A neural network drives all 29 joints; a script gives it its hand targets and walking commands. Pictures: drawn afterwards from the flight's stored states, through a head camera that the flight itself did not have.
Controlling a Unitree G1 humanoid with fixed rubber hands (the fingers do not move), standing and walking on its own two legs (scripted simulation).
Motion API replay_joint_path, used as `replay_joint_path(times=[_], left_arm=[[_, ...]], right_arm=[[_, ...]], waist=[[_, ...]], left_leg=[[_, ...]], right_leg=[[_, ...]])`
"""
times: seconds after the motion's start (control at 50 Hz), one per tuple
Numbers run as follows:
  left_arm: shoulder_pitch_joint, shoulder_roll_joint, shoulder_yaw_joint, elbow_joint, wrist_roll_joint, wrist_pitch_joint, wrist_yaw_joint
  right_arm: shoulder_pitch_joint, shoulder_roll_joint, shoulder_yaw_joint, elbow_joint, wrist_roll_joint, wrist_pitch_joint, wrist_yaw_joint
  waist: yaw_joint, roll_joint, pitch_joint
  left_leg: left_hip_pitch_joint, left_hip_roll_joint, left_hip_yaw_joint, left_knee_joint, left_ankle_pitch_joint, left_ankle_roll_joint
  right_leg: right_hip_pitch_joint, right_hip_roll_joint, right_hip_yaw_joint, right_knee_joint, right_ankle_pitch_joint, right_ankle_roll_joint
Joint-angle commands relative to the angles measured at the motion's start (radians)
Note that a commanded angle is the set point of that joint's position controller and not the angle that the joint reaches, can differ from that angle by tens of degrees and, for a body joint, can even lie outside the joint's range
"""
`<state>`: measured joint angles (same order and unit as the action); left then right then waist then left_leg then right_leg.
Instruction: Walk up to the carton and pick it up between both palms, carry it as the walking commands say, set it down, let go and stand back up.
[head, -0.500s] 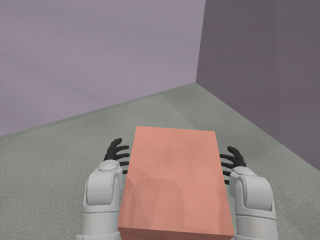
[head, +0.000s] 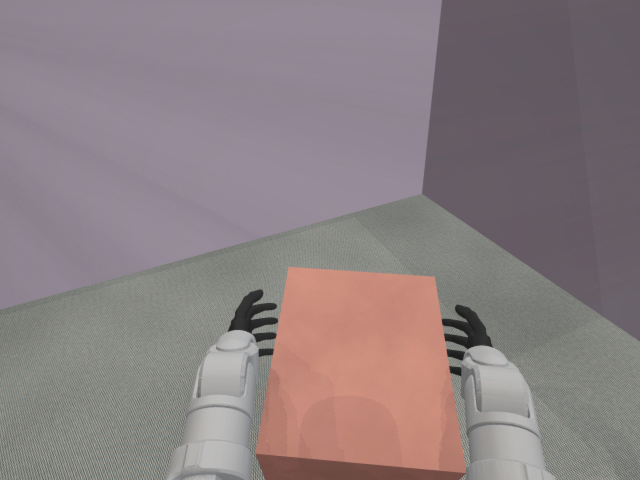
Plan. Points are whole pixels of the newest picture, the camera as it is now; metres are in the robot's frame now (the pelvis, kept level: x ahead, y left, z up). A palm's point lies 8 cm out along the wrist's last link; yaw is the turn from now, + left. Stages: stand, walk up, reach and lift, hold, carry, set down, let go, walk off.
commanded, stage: hold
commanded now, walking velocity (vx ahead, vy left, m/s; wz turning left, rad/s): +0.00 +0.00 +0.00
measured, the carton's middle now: (354, 383) +0.31 -0.05 -0.03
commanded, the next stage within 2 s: set down in 0.40 s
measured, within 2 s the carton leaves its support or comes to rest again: neither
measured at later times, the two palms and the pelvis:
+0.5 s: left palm (228, 342) +0.31 +0.12 +0.09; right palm (460, 337) +0.30 -0.19 +0.06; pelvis +0.00 -0.04 +0.00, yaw +4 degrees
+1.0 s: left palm (244, 356) +0.35 +0.12 +0.01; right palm (454, 375) +0.30 -0.19 -0.01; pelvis +0.02 +0.00 +0.00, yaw +2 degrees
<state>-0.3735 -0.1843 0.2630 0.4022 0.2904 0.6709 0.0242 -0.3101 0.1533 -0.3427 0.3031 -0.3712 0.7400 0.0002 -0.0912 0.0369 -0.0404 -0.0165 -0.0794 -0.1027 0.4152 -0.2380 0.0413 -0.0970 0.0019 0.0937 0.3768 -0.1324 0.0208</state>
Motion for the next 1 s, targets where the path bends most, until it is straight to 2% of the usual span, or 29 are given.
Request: replay_joint_path(times=[0.0,0.06,0.08,0.12,0.16,0.18,0.24,0.28,0.3,0.32,0.34,0.38,0.4,0.42,0.44,0.52,0.56,0.62,0.64,0.66,0.72,0.74,0.82,0.86,0.88,0.9,0.92,0.96,0.98], left_arm=[[-0.533,-0.912,-0.359,0.17,-0.201,-0.032,-0.249],[-0.59,-0.91,-0.341,0.127,-0.212,-0.061,-0.243],[-0.605,-0.905,-0.339,0.137,-0.208,-0.062,-0.247],[-0.594,-0.884,-0.315,0.15,-0.183,-0.06,-0.254],[-0.603,-0.858,-0.306,0.147,-0.168,-0.063,-0.272],[-0.608,-0.816,-0.281,0.157,-0.16,-0.064,-0.287],[-0.623,-0.761,-0.245,0.214,-0.126,-0.062,-0.322],[-0.646,-0.75,-0.26,0.197,-0.125,-0.063,-0.343],[-0.653,-0.752,-0.271,0.181,-0.138,-0.064,-0.356],[-0.642,-0.787,-0.301,0.177,-0.156,-0.062,-0.364],[-0.636,-0.778,-0.307,0.17,-0.165,-0.057,-0.369],[-0.634,-0.797,-0.34,0.142,-0.183,-0.06,-0.39],[-0.605,-0.838,-0.371,0.152,-0.207,-0.046,-0.4],[-0.559,-0.817,-0.359,0.155,-0.214,-0.047,-0.413],[-0.555,-0.816,-0.364,0.177,-0.208,-0.051,-0.416],[-0.541,-0.691,-0.218,0.294,-0.121,-0.066,-0.388],[-0.491,-0.731,-0.198,0.32,-0.098,-0.078,-0.364],[-0.48,-0.792,-0.226,0.245,-0.112,-0.103,-0.328],[-0.474,-0.853,-0.275,0.208,-0.135,-0.108,-0.314],[-0.433,-0.881,-0.285,0.199,-0.137,-0.114,-0.3],[-0.437,-0.939,-0.363,0.133,-0.157,-0.126,-0.265],[-0.409,-0.965,-0.385,0.146,-0.16,-0.128,-0.255],[-0.359,-0.973,-0.404,0.138,-0.148,-0.161,-0.224],[-0.311,-0.97,-0.394,0.17,-0.141,-0.182,-0.217],[-0.299,-0.977,-0.398,0.18,-0.146,-0.196,-0.212],[-0.304,-0.963,-0.405,0.183,-0.153,-0.205,-0.21],[-0.28,-0.952,-0.387,0.201,-0.147,-0.216,-0.209],[-0.29,-0.925,-0.375,0.227,-0.141,-0.246,-0.208],[-0.276,-0.936,-0.378,0.239,-0.149,-0.259,-0.206]], right_arm=[[-0.616,0.793,0.49,0.121,0.285,-0.034,0.307],[-0.756,0.892,0.568,0.065,0.352,-0.041,0.314],[-0.753,0.902,0.547,0.081,0.335,-0.038,0.305],[-0.743,0.946,0.543,0.113,0.343,-0.03,0.291],[-0.721,0.984,0.527,0.151,0.339,-0.029,0.273],[-0.701,0.986,0.481,0.187,0.325,-0.028,0.262],[-0.633,0.969,0.371,0.303,0.265,-0.032,0.219],[-0.612,0.97,0.345,0.29,0.251,-0.041,0.195],[-0.628,0.993,0.369,0.258,0.276,-0.044,0.189],[-0.631,0.991,0.394,0.211,0.283,-0.051,0.184],[-0.631,1.005,0.406,0.209,0.294,-0.05,0.177],[-0.632,1.015,0.421,0.146,0.303,-0.059,0.16],[-0.609,0.988,0.421,0.123,0.293,-0.065,0.159],[-0.603,0.954,0.426,0.098,0.291,-0.067,0.154],[-0.61,0.962,0.451,0.085,0.299,-0.07,0.156],[-0.581,0.902,0.35,0.203,0.242,-0.042,0.166],[-0.595,0.909,0.392,0.188,0.26,-0.045,0.19],[-0.642,0.912,0.473,0.122,0.299,-0.077,0.224],[-0.651,0.919,0.5,0.08,0.319,-0.093,0.231],[-0.658,0.898,0.526,0.083,0.33,-0.109,0.241],[-0.602,0.832,0.491,0.077,0.285,-0.156,0.252],[-0.566,0.815,0.482,0.117,0.282,-0.167,0.258],[-0.476,0.764,0.423,0.176,0.233,-0.208,0.28],[-0.474,0.722,0.432,0.134,0.242,-0.243,0.288],[-0.481,0.715,0.428,0.134,0.233,-0.251,0.285],[-0.468,0.717,0.427,0.121,0.231,-0.262,0.282],[-0.477,0.684,0.433,0.099,0.226,-0.273,0.28],[-0.461,0.674,0.421,0.097,0.216,-0.295,0.261],[-0.465,0.697,0.449,0.089,0.236,-0.3,0.261]], waist=[[0.034,0.006,-0.001],[0.12,-0.094,-0.088],[0.103,-0.115,-0.074],[0.138,-0.132,-0.108],[0.139,-0.124,-0.121],[0.125,-0.149,-0.101],[0.097,-0.137,-0.055],[0.069,-0.089,-0.067],[0.095,-0.066,-0.101],[0.078,-0.059,-0.112],[0.085,-0.016,-0.134],[0.067,-0.042,-0.187],[-0.04,0.013,-0.217],[-0.023,-0.02,-0.204],[-0.032,-0.021,-0.201],[-0.001,-0.109,0.032],[0.035,-0.115,-0.009],[0.082,-0.09,-0.119],[0.06,-0.083,-0.171],[0.084,-0.049,-0.179],[0.013,0.002,-0.224],[0.011,0.043,-0.243],[-0.002,0.067,-0.248],[0.001,0.091,-0.275],[-0.009,0.043,-0.278],[-0.027,0.039,-0.276],[-0.012,0.026,-0.297],[-0.031,0.004,-0.284],[-0.016,-0.007,-0.304]], left_leg=[[-0.297,0.059,-0.041,-0.219,-0.248,0.006],[-0.276,0.059,-0.042,-0.193,-0.164,0.013],[-0.273,0.058,-0.042,-0.182,-0.162,0.019],[-0.219,0.047,-0.027,-0.156,-0.141,0.019],[-0.168,0.027,-0.01,-0.117,-0.106,0.014],[-0.168,0.033,-0.003,-0.112,-0.107,0.016],[-0.118,0.017,0.02,-0.082,-0.087,0.005],[-0.121,0.022,0.02,-0.086,-0.063,0.009],[-0.13,0.021,0.02,-0.087,-0.044,0.008],[-0.125,0.021,0.018,-0.093,-0.002,0.011],[-0.141,0.019,0.008,-0.09,-0.006,0.01],[-0.127,0.024,0.0,-0.088,0.026,0.018],[-0.104,0.003,0.031,-0.075,0.034,0.008],[-0.156,0.013,0.018,-0.088,0.033,0.011],[-0.149,0.011,0.019,-0.093,0.021,0.009],[-0.267,0.019,0.004,-0.114,-0.088,0.021],[-0.258,0.015,-0.001,-0.118,-0.073,0.018],[-0.266,0.016,-0.008,-0.139,-0.019,0.013],[-0.228,0.012,-0.012,-0.129,0.044,0.011],[-0.235,0.012,-0.01,-0.126,0.089,-0.006],[-0.199,0.021,-0.031,-0.092,0.189,-0.043],[-0.171,0.025,-0.041,-0.086,0.228,-0.056],[-0.16,0.041,-0.06,-0.054,0.314,-0.072],[-0.172,0.038,-0.05,-0.029,0.368,-0.077],[-0.157,0.05,-0.066,-0.027,0.389,-0.072],[-0.174,0.048,-0.067,-0.018,0.414,-0.07],[-0.177,0.047,-0.063,-0.008,0.41,-0.071],[-0.241,0.041,-0.058,0.009,0.36,-0.057],[-0.232,0.034,-0.052,0.012,0.345,-0.053]], right_leg=[[0.212,0.074,-0.061,0.009,-0.105,-0.004],[0.252,0.065,-0.043,0.012,-0.099,0.005],[0.232,0.06,-0.032,0.003,-0.123,0.004],[0.22,0.031,0.01,-0.034,-0.182,0.002],[0.169,0.009,0.047,-0.068,-0.236,0.002],[0.152,0.005,0.057,-0.085,-0.271,0.0],[0.078,-0.03,0.078,-0.149,-0.349,0.0],[0.097,-0.033,0.078,-0.14,-0.288,-0.002],[0.143,-0.039,0.092,-0.143,-0.262,0.004],[0.152,-0.033,0.076,-0.131,-0.186,0.005],[0.193,-0.038,0.089,-0.125,-0.161,0.007],[0.231,-0.04,0.101,-0.124,-0.122,0.016],[0.26,-0.018,0.075,-0.148,-0.078,0.013],[0.275,-0.01,0.047,-0.133,-0.049,0.014],[0.269,-0.014,0.05,-0.139,-0.037,0.013],[0.162,0.0,0.007,-0.137,-0.164,0.032],[0.2,0.013,0.003,-0.119,-0.143,0.029],[0.235,0.04,-0.036,-0.054,0.018,0.023],[0.239,0.05,-0.033,-0.033,0.096,0.012],[0.202,0.055,-0.035,-0.011,0.141,0.004],[0.115,0.075,-0.044,0.028,0.186,-0.03],[0.082,0.077,-0.037,0.037,0.179,-0.043],[-0.026,0.087,-0.044,0.065,0.155,-0.066],[-0.057,0.08,-0.042,0.075,0.181,-0.067],[-0.072,0.086,-0.047,0.082,0.177,-0.072],[-0.086,0.087,-0.052,0.09,0.197,-0.076],[-0.096,0.08,-0.051,0.092,0.202,-0.071],[-0.094,0.075,-0.05,0.108,0.214,-0.067],[-0.105,0.082,-0.053,0.116,0.226,-0.061]])
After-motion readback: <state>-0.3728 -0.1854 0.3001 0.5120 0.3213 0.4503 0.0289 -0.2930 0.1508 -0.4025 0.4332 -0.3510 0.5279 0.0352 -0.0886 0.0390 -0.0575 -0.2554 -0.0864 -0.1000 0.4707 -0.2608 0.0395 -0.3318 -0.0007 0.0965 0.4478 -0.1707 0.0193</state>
